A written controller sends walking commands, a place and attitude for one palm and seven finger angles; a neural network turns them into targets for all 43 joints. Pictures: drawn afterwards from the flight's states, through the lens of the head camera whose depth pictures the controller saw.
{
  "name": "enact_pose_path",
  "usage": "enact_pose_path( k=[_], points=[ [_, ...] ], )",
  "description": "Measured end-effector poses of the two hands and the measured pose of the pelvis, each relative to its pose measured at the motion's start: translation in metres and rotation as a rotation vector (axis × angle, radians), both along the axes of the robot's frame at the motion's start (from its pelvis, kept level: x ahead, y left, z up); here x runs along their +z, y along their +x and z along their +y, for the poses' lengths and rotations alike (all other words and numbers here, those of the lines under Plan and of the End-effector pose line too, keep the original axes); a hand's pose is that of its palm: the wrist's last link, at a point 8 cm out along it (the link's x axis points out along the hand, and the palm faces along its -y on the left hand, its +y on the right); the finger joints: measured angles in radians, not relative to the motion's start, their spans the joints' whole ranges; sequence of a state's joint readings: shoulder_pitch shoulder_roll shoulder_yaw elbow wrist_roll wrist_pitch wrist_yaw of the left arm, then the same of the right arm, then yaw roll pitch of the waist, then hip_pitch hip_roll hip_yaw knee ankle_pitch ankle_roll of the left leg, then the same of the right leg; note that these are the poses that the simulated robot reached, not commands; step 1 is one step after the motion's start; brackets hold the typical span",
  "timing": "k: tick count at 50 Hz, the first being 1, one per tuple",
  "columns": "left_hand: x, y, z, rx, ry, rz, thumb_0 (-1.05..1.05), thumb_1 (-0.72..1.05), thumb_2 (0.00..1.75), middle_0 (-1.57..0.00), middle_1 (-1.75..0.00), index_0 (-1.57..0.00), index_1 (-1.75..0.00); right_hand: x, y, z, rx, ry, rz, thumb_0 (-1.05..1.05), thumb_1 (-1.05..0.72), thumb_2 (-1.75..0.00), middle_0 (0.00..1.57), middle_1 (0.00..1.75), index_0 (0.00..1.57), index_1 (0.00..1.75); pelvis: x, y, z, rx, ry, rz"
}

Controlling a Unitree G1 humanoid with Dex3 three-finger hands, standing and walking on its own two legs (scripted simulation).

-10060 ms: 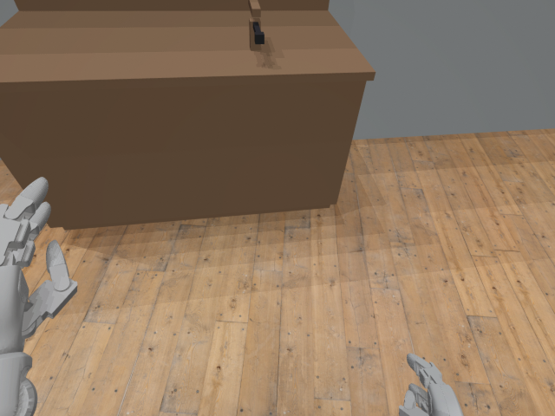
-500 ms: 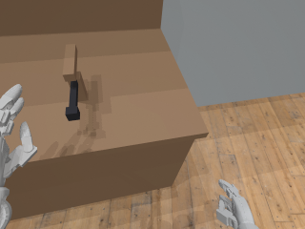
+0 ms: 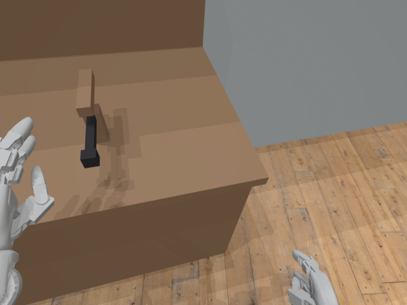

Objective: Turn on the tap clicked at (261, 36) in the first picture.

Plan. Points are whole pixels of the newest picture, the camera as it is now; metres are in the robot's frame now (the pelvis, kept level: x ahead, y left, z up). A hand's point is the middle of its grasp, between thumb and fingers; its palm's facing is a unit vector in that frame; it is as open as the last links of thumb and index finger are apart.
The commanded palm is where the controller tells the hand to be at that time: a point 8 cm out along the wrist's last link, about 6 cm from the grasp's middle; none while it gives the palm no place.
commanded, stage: shuffle to correct the standing spot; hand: left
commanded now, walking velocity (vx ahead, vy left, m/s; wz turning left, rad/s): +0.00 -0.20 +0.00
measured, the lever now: (90, 158) +0.35 +0.27 +0.08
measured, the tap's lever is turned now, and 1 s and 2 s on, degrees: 0 0 0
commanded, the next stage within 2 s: come to a stop and stand still in 0.36 s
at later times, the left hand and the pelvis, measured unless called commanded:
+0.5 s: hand (98, 201) +0.22 +0.18 +0.16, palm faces +0.33 -0.87 -0.37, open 7.4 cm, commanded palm +0.17 +0.22 +0.17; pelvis +0.01 -0.06 +0.00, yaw +0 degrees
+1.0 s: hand (73, 201) +0.21 +0.21 +0.16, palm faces +0.40 -0.80 -0.45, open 7.4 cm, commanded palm +0.15 +0.23 +0.17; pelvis +0.00 -0.06 +0.00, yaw +2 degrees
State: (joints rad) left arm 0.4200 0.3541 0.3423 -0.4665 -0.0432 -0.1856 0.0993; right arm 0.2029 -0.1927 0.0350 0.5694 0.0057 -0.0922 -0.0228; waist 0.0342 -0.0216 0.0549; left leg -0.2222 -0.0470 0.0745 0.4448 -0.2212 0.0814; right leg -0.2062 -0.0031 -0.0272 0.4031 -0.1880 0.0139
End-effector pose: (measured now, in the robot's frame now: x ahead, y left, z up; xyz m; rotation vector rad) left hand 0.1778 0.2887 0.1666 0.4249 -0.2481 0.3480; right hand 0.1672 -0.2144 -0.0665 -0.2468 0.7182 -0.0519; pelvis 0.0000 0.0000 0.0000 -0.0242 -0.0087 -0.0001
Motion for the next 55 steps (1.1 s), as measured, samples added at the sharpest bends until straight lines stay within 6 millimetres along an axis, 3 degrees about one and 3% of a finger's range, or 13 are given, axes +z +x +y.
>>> enact_pose_path(
  k=[6,12,25,34,40,48,51,53,55],
  points=[
    [0.005,0.01,-0.014,-0.023,0.001,-0.01,0.01,0.89,0.9,-0.21,-0.3,-0.21,-0.3,0.001,0.004,-0.004,0.001,0.027,-0.003,0.02,-0.9,-0.9,0.2,0.3,0.2,0.3,0.001,0.003,-0.01,-0.008,0.003,0.002],
    [0.004,0.014,-0.033,-0.056,0.003,0.013,0.01,0.89,0.9,-0.21,-0.3,-0.21,-0.3,0.003,0.009,-0.02,-0.011,0.034,-0.014,0.02,-0.9,-0.9,0.2,0.3,0.2,0.3,0.001,0.005,-0.025,-0.009,-0.001,0.009],
    [0.006,0.005,-0.067,-0.042,0.001,0.045,0.01,0.89,0.9,-0.21,-0.3,-0.21,-0.3,0.001,0.011,-0.071,-0.045,0.008,-0.026,0.02,-0.9,-0.9,0.2,0.3,0.2,0.29,-0.001,0.005,-0.06,-0.008,0.005,0.01],
    [0.003,-0.001,-0.083,-0.002,-0.009,0.075,0.01,0.88,0.9,-0.21,-0.3,-0.21,-0.3,-0.008,0.007,-0.09,-0.068,0.019,-0.027,0.02,-0.9,-0.9,0.2,0.3,0.2,0.29,-0.002,0.007,-0.072,0.014,0.0,0.008],
    [0.0,-0.008,-0.076,0.033,-0.006,0.094,0.01,0.88,0.9,-0.22,-0.3,-0.21,-0.3,-0.013,0.008,-0.087,-0.059,0.019,-0.004,0.02,-0.91,-0.9,0.2,0.3,0.2,0.29,-0.002,0.006,-0.07,0.027,0.001,0.005],
    [0.001,-0.012,-0.06,0.048,-0.017,0.082,0.01,0.88,0.9,-0.21,-0.3,-0.21,-0.3,-0.008,0.014,-0.065,-0.028,0.024,-0.019,0.02,-0.91,-0.9,0.2,0.3,0.2,0.29,0.0,0.004,-0.056,0.026,0.007,-0.01],
    [0.022,0.0,-0.028,0.059,0.129,-0.011,0.01,0.88,0.9,-0.22,-0.3,-0.22,-0.3,-0.005,0.013,-0.053,0.022,-0.002,-0.019,0.02,-0.91,-0.9,0.2,0.3,0.2,0.29,-0.001,-0.002,-0.055,0.024,0.003,0.002],
    [0.027,0.006,-0.008,0.096,0.106,-0.076,0.01,0.88,0.9,-0.22,-0.3,-0.22,-0.3,-0.001,0.01,-0.046,0.039,0.003,-0.024,0.02,-0.91,-0.9,0.2,0.3,0.2,0.29,0.0,-0.006,-0.05,0.012,0.004,0.002],
    [0.024,0.008,-0.004,0.096,0.053,-0.102,0.01,0.88,0.9,-0.21,-0.3,-0.21,-0.3,0.004,0.007,-0.04,0.036,0.013,-0.047,0.02,-0.9,-0.9,0.2,0.3,0.2,0.29,0.0,-0.007,-0.04,0.0,0.007,-0.002]
  ],
)
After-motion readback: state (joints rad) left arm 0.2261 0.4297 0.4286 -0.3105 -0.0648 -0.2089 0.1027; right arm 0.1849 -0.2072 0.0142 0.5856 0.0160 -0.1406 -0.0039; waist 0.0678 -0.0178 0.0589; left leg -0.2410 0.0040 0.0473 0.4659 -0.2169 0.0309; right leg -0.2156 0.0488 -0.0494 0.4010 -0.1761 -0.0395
